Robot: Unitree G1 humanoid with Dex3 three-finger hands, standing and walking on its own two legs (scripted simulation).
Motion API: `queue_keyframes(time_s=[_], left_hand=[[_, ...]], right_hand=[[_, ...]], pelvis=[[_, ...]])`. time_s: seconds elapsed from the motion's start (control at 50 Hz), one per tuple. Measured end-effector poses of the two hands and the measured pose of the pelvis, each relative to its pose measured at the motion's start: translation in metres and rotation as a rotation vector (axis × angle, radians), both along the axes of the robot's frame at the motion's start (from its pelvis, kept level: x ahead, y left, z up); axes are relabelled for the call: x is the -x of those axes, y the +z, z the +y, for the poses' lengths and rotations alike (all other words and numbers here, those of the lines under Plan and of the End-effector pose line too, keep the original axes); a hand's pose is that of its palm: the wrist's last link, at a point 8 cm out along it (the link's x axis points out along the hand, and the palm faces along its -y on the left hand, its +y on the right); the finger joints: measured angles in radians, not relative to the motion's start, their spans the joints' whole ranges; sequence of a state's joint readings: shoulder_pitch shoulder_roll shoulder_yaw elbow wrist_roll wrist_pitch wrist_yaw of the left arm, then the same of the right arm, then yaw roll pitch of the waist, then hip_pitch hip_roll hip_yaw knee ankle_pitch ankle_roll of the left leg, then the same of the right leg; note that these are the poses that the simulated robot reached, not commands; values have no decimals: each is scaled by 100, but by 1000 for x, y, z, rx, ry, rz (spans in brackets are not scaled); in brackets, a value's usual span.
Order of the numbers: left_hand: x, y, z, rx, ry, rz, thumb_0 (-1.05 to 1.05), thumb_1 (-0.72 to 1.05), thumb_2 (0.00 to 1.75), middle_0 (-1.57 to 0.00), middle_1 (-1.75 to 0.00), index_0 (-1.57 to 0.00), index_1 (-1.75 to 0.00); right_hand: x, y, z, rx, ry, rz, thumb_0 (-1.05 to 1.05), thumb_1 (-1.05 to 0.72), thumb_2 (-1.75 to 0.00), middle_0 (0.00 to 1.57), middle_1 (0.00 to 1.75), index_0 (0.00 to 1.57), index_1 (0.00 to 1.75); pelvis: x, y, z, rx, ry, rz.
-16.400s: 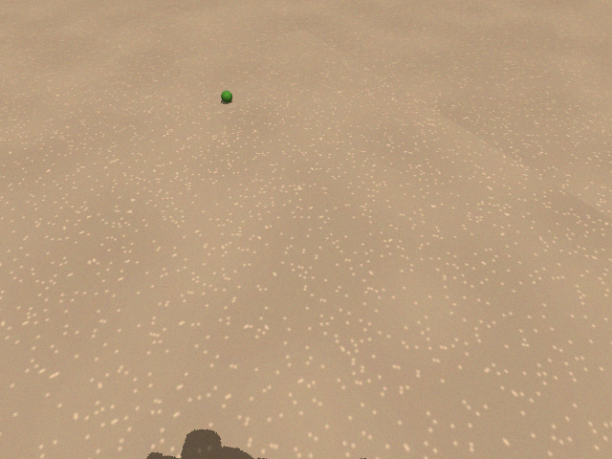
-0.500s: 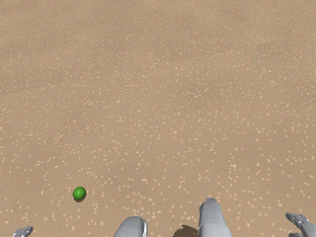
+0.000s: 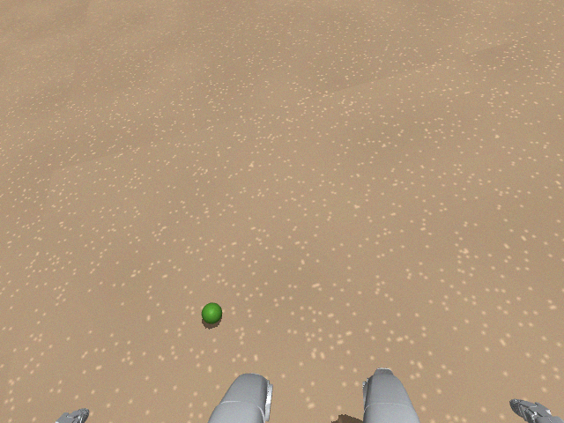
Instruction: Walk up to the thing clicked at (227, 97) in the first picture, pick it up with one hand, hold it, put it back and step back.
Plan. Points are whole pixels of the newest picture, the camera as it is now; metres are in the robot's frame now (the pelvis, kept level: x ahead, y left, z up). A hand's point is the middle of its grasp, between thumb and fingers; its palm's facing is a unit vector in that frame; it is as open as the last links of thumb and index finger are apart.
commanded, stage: walk up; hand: left
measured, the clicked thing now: (211, 313) +0.49 +0.38 -0.69
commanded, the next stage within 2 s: none
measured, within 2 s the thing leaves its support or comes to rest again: neither
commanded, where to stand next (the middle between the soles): +0.05 +0.14 m, yaw -8 degrees
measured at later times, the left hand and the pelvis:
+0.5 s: hand out of the picture -0.03 +0.43 -0.12, palm faces -0.13 -0.90 -0.41, open 7.3 cm; pelvis -0.09 +0.16 +0.02, yaw -7 degrees
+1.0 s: hand out of the picture +0.05 +0.42 -0.11, palm faces -0.21 -0.89 -0.41, open 7.3 cm; pelvis -0.07 +0.16 +0.04, yaw -12 degrees
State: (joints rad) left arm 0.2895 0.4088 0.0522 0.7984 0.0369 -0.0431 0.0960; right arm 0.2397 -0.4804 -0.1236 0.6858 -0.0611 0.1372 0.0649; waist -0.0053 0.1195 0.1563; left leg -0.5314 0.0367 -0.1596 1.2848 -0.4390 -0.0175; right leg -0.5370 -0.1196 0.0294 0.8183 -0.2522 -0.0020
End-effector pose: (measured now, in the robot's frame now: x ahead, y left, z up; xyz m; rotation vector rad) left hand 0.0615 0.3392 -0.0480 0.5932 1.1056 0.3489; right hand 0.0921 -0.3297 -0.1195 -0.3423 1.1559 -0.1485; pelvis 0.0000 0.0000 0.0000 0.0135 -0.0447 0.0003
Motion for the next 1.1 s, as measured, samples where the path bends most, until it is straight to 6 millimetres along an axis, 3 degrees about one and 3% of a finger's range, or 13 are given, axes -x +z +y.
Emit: queue_keyframes(time_s=[0.14, 0.2, 0.26, 0.34, 0.46, 0.54, 0.64, 0.82, 0.94, 1.1], left_hand=[[39, -18, 111, -53, 42, -6, 0, 90, 90, -21, -30, -22, -30], [52, -20, 134, -37, 71, 23, 0, 90, 90, -21, -30, -21, -30], [64, -20, 143, 9, 59, 45, 1, 90, 90, -20, -30, -21, -30], [80, -23, 143, 82, 17, 91, 0, 91, 90, -20, -30, -21, -30], [90, -33, 130, 187, -45, 115, 1, 90, 90, -21, -30, -21, -30], [83, -38, 129, 249, -68, 110, 1, 90, 90, -21, -30, -21, -30], [60, -41, 130, 295, -107, 113, 1, 90, 90, -21, -30, -21, -30], [25, -29, 138, 265, -155, 125, 0, 91, 90, -20, -30, -21, -30], [14, -25, 129, 216, -154, 114, 0, 91, 90, -20, -30, -21, -30], [0, -19, 105, 231, -155, 125, 0, 91, 90, -20, -30, -21, -30]], right_hand=[[59, 0, 64, 70, -17, 4, 1, -90, -90, 20, 30, 20, 30], [92, 8, 97, 54, -63, 22, 1, -90, -90, 20, 30, 20, 30], [115, 16, 127, 27, -88, 38, 1, -90, -90, 20, 30, 21, 30], [135, 17, 155, 1, -98, 30, 1, -90, -90, 20, 30, 21, 30], [156, 18, 179, 1, -128, 33, 1, -90, -90, 20, 30, 21, 30], [161, 28, 192, 11, -144, 19, 1, -90, -90, 20, 30, 21, 30], [164, 44, 201, 40, -175, -23, 1, -90, -90, 20, 30, 21, 30], [173, 63, 194, 66, -250, -23, 1, -90, -90, 20, 30, 21, 30], [170, 49, 177, 36, -274, 23, 1, -90, -90, 20, 30, 21, 30], [146, 37, 175, -22, -270, 47, 1, -90, -90, 20, 30, 20, 30]], pelvis=[[46, -19, 81, 9, -18, -16], [60, -10, 99, 33, -22, -14], [72, 1, 115, 38, -30, -5], [82, 9, 135, 29, -64, 11], [90, 15, 154, 36, -118, 10], [90, 21, 170, 20, -126, 1], [88, 29, 183, 14, -156, 6], [82, 42, 180, 22, -201, 14], [75, 37, 164, 21, -209, 15], [60, 41, 154, 5, -197, 25]])
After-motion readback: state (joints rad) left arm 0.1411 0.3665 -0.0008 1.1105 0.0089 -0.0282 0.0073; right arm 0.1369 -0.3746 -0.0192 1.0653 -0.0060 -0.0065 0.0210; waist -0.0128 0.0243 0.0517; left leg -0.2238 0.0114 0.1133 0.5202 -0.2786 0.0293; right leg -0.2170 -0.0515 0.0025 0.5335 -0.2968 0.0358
